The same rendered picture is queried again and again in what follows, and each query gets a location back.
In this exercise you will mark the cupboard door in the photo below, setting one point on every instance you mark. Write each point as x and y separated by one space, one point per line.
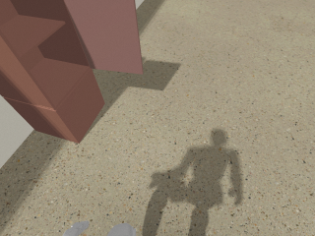
109 34

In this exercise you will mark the robot left hand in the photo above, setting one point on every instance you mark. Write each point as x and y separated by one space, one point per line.
77 228

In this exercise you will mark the left robot thigh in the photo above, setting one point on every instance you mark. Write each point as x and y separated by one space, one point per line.
122 229

